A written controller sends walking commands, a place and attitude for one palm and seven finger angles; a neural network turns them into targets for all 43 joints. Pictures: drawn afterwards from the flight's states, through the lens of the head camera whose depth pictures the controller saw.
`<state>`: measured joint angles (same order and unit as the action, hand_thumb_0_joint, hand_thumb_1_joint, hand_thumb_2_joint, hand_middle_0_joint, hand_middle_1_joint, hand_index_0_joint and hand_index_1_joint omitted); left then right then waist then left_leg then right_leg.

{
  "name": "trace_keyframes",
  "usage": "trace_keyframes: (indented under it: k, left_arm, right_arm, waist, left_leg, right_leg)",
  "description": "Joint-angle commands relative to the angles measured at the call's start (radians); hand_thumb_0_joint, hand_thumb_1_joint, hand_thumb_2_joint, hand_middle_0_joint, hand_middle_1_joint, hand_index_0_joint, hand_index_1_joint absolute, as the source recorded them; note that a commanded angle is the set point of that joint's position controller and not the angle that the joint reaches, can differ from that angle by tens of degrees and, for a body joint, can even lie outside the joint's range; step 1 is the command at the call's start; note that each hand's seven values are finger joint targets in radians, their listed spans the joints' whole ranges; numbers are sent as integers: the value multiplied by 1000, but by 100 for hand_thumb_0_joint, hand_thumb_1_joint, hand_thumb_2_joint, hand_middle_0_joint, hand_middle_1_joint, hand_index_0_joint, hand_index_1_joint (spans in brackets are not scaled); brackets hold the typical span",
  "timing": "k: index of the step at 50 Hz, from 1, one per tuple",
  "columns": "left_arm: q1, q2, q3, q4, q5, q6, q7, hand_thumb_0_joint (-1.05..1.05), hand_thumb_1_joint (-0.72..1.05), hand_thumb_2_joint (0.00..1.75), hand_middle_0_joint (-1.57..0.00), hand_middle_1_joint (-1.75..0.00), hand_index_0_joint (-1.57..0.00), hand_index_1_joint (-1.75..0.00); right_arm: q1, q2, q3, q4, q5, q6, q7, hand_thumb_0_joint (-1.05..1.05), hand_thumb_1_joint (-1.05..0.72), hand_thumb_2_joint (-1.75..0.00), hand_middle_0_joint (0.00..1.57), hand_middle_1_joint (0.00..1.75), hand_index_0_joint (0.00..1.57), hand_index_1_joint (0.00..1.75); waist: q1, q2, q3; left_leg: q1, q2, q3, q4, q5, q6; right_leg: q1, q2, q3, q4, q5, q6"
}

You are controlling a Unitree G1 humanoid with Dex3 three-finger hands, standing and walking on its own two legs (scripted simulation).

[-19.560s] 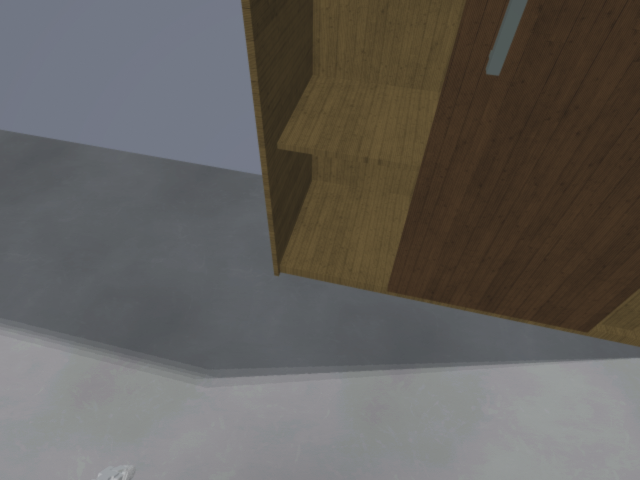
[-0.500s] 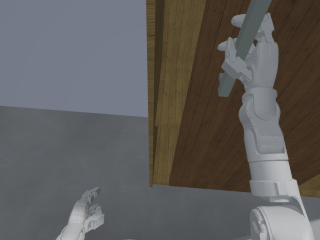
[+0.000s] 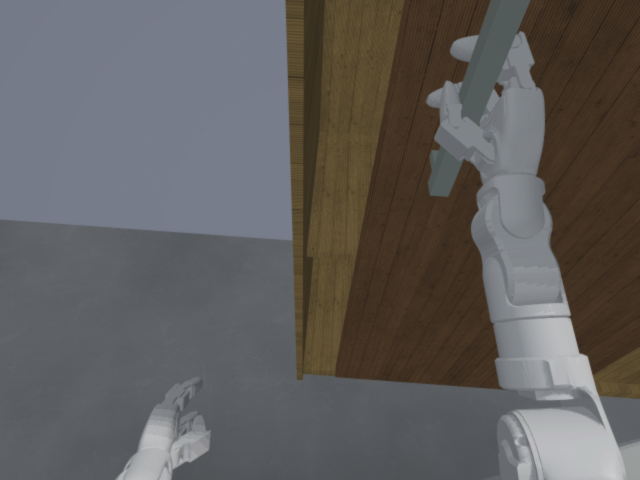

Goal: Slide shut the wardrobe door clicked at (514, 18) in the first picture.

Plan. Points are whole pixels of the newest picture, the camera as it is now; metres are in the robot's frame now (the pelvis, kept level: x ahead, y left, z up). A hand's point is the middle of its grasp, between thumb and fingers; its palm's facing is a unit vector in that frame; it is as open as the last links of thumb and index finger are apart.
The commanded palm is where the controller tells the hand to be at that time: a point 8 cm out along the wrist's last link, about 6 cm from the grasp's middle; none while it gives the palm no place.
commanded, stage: step sideways, sliding the door along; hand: right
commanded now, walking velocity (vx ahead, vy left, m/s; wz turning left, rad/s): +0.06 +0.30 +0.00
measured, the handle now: (465, 95) +0.45 -0.11 +0.26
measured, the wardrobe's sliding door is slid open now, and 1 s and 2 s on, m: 0.10 0.10 0.10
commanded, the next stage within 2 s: stop walking and hold the door there in 0.54 s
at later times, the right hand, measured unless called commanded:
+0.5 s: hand (448, 125) +0.41 -0.09 +0.25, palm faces -0.01 +1.00 -0.05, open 6.3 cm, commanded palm +0.39 -0.12 +0.26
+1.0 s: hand (450, 126) +0.40 -0.09 +0.25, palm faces -0.05 +1.00 -0.06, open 6.5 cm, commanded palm +0.39 -0.13 +0.25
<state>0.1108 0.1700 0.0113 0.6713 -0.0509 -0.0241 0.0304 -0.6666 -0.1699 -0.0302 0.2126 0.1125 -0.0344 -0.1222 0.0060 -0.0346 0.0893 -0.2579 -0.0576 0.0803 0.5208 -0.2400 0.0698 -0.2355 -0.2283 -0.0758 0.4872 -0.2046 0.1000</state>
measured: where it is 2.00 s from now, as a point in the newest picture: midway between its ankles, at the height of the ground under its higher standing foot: outside the picture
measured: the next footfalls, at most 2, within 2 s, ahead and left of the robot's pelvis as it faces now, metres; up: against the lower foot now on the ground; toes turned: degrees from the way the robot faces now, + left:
none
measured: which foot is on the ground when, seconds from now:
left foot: down 0.00-1.00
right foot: down 0.00-1.00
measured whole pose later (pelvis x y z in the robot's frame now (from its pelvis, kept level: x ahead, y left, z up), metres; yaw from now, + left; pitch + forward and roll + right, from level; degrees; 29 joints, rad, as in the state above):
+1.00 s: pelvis +0.01 -0.03 +0.01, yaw +0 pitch -1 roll +0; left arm 0.13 0.20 0.00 0.71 -0.03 -0.06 0.05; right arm -0.59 -0.14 -0.02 0.22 0.11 -0.04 -0.11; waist 0.04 -0.05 0.02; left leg -0.24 0.00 0.05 0.49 -0.23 0.02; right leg -0.20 -0.17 -0.11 0.44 -0.20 0.08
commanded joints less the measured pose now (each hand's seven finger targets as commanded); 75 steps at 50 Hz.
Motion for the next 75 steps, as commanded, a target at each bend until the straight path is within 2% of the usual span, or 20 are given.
trace_keyframes:
  k: [1, 6, 12, 14, 16, 22, 30, 32, 33, 36, 39, 42, 47, 50, 52, 55, 62, 64, 70, 75]
  left_arm:
    - [-103, 97, 32, -156, 3, -44, 7, 0, 90, 90, -20, -30, -20, -30]
    - [-100, 95, 37, -153, 4, -41, 6, 0, 90, 90, -20, -30, -20, -30]
    - [-107, 97, 32, -155, 0, -41, 2, 0, 90, 90, -20, -30, -20, -30]
    - [-99, 101, 40, -156, 4, -44, 0, 0, 90, 90, -20, -30, -20, -30]
    - [-98, 97, 39, -159, 1, -44, -2, 0, 90, 90, -20, -30, -20, -30]
    - [-103, 96, 31, -156, -2, -44, 1, 0, 90, 90, -20, -30, -20, -30]
    - [-94, 97, 33, -151, 1, -39, 6, 0, 90, 90, -20, -30, -20, -30]
    - [-103, 95, 26, -149, -3, -35, 7, 0, 90, 90, -20, -30, -20, -30]
    - [-74, 117, 37, -133, 9, -33, 10, 0, 90, 90, -20, -30, -20, -30]
    - [-99, 94, 19, -144, 7, -42, 10, 0, 90, 90, -20, -30, -20, -30]
    - [-108, 101, 13, -130, 14, -57, 15, 0, 90, 90, -20, -30, -20, -30]
    - [-114, 99, 8, -120, 16, -67, 20, 0, 90, 90, -20, -30, -20, -30]
    - [-116, 101, 5, -115, 19, -88, 23, 0, 90, 90, -20, -30, -20, -30]
    - [-110, 106, 9, -112, 24, -92, 26, 0, 90, 90, -20, -30, -20, -30]
    - [-111, 107, 5, -109, 21, -89, 26, 0, 90, 90, -20, -30, -20, -30]
    - [-111, 107, 8, -112, 26, -88, 28, 0, 90, 90, -20, -30, -20, -30]
    - [-110, 103, 1, -112, 25, -74, 29, 0, 90, 90, -20, -30, -20, -30]
    - [-112, 106, 4, -111, 30, -73, 33, 0, 90, 90, -20, -30, -20, -30]
    - [-110, 96, -1, -114, 33, -63, 32, 0, 90, 90, -20, -30, -20, -30]
    - [-103, 95, -1, -107, 34, -59, 37, 0, 90, 90, -20, -30, -20, -30]
  right_arm:
    - [-550, -63, 80, -355, -34, -126, 68, 0, -90, -90, 45, 140, 45, 140]
    - [-538, -76, 69, -364, -34, -123, 67, 0, -90, -90, 45, 140, 45, 140]
    - [-535, -61, 100, -388, -28, -126, 72, 0, -90, -90, 45, 140, 45, 140]
    - [-530, -100, 52, -379, -35, -127, 70, 0, -90, -90, 45, 140, 45, 140]
    - [-539, -86, 67, -378, -35, -128, 74, 0, -90, -90, 45, 140, 45, 140]
    - [-541, -72, 89, -378, -29, -126, 75, 0, -90, -90, 45, 140, 45, 140]
    - [-544, -109, 37, -343, -33, -121, 68, 0, -90, -90, 45, 140, 45, 140]
    - [-530, -67, 84, -341, -26, -118, 72, 0, -90, -90, 45, 140, 45, 140]
    - [-387, -161, -35, -229, -34, -107, 56, 0, -90, -90, 45, 140, 45, 140]
    - [-419, -107, 16, -297, -29, -110, 65, 0, -90, -90, 45, 140, 45, 140]
    - [-394, -125, -1, -286, -27, -108, 61, 0, -90, -90, 45, 140, 45, 140]
    - [-358, -82, 40, -278, -23, -107, 68, 0, -90, -90, 45, 140, 45, 140]
    - [-363, -48, 73, -287, -28, -108, 74, 0, -90, -90, 45, 140, 45, 140]
    - [-356, -67, 45, -286, -35, -109, 71, 0, -90, -90, 45, 140, 45, 140]
    - [-353, -39, 84, -287, -32, -106, 76, 0, -90, -90, 45, 140, 45, 140]
    - [-348, -57, 55, -284, -39, -106, 73, 0, -90, -90, 45, 140, 45, 140]
    - [-373, 36, 159, -271, -42, -104, 81, 0, -90, -90, 45, 140, 45, 140]
    - [-376, -3, 117, -276, -47, -104, 73, 0, -90, -90, 45, 140, 45, 140]
    - [-394, 60, 176, -288, -51, -108, 79, 0, -90, -90, 45, 140, 45, 140]
    - [-395, 55, 169, -269, -51, -111, 77, 0, -90, -90, 45, 140, 45, 140]
  waist:
    - [32, -4, -471]
    - [38, 42, -489]
    - [44, -24, -480]
    - [38, -15, -480]
    - [43, 27, -493]
    - [44, -23, -482]
    - [37, 26, -485]
    - [42, 3, -470]
    - [24, -18, -462]
    - [31, 65, -473]
    - [28, 70, -462]
    - [30, 60, -432]
    - [27, 66, -447]
    - [19, 99, -457]
    - [24, 68, -464]
    - [15, 89, -466]
    - [19, 75, -455]
    - [13, 66, -461]
    - [17, 50, -471]
    - [17, 55, -472]
  left_leg:
    - [71, 116, -92, -105, 269, -52]
    - [93, 137, -118, -100, 359, -37]
    - [104, 123, -79, -70, 353, -49]
    - [95, 120, -77, -83, 360, -54]
    - [108, 128, -87, -86, 372, -47]
    - [106, 123, -78, -83, 328, -50]
    - [85, 126, -89, -96, 292, -46]
    - [79, 128, -89, -93, 270, -43]
    - [81, 126, -96, -93, 264, -44]
    - [122, 155, -142, -113, 346, -38]
    - [128, 158, -141, -109, 366, -47]
    - [118, 159, -144, -121, 352, -52]
    - [136, 160, -134, -109, 381, -56]
    - [140, 161, -141, -103, 439, -53]
    - [166, 169, -132, -93, 460, -53]
    - [143, 166, -137, -92, 481, -54]
    - [122, 158, -110, -72, 402, -60]
    - [101, 156, -114, -70, 420, -59]
    - [101, 155, -102, -59, 417, -59]
    - [99, 156, -98, -62, 408, -60]
  right_leg:
    - [265, -28, 23, 35, 321, -122]
    - [260, -4, 17, 64, 329, -112]
    - [253, -29, 37, 32, 410, -113]
    - [260, -32, 23, 53, 421, -115]
    - [252, -15, 20, 64, 387, -110]
    - [237, -21, 29, 38, 370, -114]
    - [234, -13, 23, 53, 319, -116]
    - [225, -10, 32, 33, 292, -117]
    - [204, -7, 28, 31, 296, -118]
    - [187, 39, 13, 42, 234, -110]
    - [182, 44, 21, 10, 237, -111]
    - [185, 52, 26, -22, 223, -113]
    - [195, 62, 21, -39, 258, -112]
    - [208, 65, 10, -34, 287, -112]
    - [201, 71, 10, -44, 299, -112]
    - [220, 69, -4, -37, 310, -111]
    - [216, 62, 1, -70, 316, -113]
    - [233, 58, -9, -58, 336, -114]
    - [234, 59, -9, -62, 345, -113]
    - [226, 64, -13, -63, 330, -112]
